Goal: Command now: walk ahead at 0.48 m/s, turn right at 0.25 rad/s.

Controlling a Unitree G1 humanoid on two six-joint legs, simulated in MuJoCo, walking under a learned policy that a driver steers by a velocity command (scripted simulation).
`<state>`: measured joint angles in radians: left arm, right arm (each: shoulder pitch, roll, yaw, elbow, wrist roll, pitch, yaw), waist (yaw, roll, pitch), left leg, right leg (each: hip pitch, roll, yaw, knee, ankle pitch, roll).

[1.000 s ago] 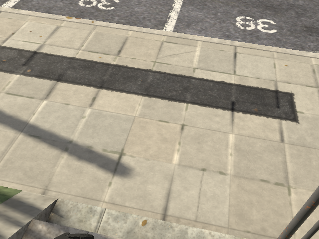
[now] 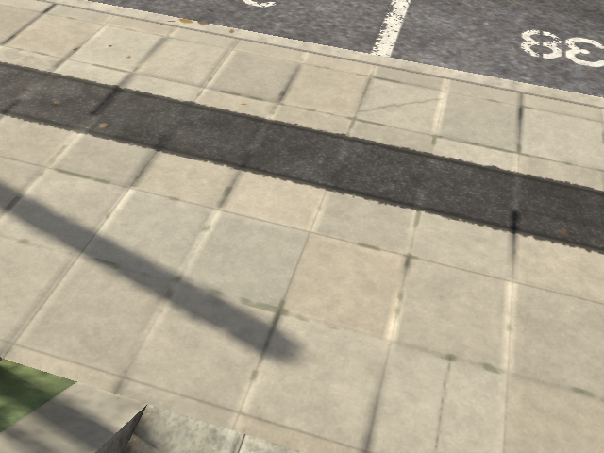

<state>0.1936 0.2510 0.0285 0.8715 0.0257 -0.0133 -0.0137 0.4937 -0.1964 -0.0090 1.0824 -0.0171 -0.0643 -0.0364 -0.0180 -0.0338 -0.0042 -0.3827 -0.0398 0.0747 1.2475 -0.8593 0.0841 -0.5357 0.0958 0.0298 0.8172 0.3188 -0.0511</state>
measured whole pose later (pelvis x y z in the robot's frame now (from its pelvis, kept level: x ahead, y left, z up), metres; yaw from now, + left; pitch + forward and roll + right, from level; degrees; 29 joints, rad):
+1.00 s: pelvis +0.49 +0.01 -0.41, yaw -31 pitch -2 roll +4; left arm 0.03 0.20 0.03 0.88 0.02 -0.03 -0.05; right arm 0.54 -0.15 0.01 1.05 -0.04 -0.07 -0.05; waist -0.11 -0.07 0.03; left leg -0.16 0.02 0.28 1.23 -0.85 0.05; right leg -0.48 -0.02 -0.03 0.54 0.49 -0.09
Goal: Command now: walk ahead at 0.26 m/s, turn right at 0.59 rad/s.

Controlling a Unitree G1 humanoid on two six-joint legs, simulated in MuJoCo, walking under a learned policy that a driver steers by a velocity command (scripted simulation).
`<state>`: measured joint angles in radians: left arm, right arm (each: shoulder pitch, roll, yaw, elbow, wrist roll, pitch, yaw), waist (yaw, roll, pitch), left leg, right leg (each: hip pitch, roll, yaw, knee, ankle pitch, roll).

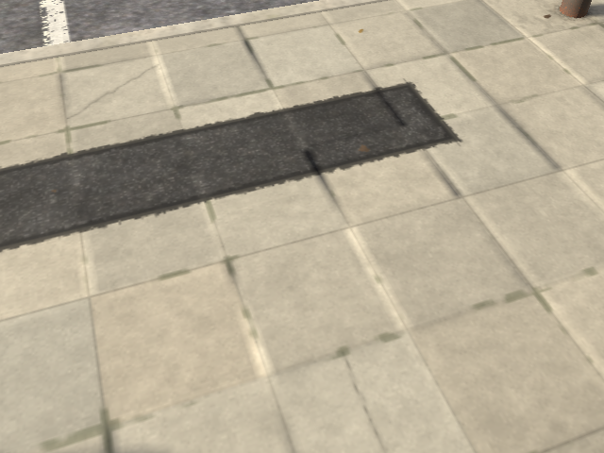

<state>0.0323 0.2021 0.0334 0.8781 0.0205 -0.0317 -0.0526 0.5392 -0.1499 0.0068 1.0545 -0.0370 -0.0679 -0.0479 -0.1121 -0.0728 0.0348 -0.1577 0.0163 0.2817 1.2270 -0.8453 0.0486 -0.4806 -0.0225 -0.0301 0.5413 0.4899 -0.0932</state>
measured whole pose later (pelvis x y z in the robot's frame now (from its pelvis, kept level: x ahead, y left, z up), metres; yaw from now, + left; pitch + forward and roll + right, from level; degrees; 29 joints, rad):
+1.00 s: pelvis +0.23 +0.13 -0.27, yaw -17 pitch -2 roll +0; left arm 0.15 0.12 -0.02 0.79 0.07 0.06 0.02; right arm 0.58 -0.14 0.00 1.07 -0.02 -0.02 -0.03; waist -0.05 -0.04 -0.03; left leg -0.23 -0.04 0.04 0.54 -0.28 0.07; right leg -1.14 0.07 0.00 2.27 -0.40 0.02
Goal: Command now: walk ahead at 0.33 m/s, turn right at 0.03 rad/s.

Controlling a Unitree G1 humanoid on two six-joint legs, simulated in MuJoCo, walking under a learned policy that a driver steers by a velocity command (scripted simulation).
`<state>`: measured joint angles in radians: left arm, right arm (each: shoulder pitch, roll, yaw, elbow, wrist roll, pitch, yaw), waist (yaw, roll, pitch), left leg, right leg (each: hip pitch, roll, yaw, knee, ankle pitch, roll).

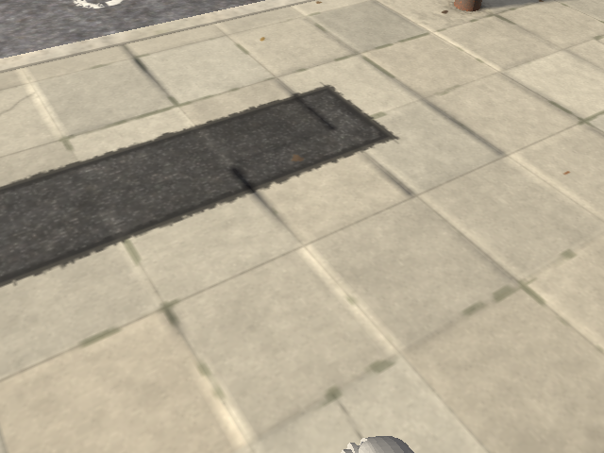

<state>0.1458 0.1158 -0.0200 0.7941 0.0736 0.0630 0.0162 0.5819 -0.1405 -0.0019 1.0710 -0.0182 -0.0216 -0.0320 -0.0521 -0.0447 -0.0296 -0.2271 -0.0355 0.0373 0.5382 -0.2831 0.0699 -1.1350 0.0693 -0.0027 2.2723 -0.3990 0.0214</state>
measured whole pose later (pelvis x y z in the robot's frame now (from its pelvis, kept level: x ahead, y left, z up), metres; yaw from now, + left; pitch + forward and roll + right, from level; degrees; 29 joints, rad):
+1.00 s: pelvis +0.47 -0.09 -0.01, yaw +18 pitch +1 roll +0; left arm 0.35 0.17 0.03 0.91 0.03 -0.08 0.00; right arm 0.16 -0.22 -0.05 0.87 -0.02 -0.03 0.01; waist 0.01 0.00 0.04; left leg -0.34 -0.15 0.05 0.56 -0.23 0.16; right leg -0.42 -0.02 -0.04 1.29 -0.37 -0.03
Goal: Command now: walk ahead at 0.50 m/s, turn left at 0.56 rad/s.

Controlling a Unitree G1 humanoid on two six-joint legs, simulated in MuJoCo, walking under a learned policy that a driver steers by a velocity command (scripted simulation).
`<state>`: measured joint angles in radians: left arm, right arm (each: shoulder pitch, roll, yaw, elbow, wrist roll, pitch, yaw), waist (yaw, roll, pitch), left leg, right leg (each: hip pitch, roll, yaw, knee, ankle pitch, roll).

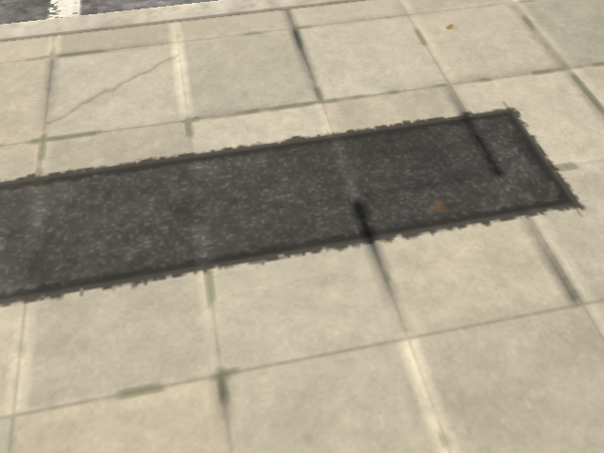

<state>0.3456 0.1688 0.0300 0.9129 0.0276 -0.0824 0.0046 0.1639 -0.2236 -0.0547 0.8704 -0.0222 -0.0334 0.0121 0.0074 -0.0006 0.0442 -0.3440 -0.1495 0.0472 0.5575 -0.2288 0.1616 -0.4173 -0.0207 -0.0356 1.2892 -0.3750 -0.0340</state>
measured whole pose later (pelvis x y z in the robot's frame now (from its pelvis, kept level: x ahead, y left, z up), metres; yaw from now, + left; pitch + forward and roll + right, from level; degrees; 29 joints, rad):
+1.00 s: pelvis +0.43 +0.04 +0.00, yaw +35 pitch +1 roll -1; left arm 0.26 0.25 0.05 0.80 0.02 0.00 0.03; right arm 0.13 -0.24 -0.05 0.69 0.00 0.00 0.01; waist 0.03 -0.02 0.10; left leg -0.44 -0.09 0.01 0.57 -0.15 0.11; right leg -0.42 -0.04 -0.05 1.21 -0.51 0.03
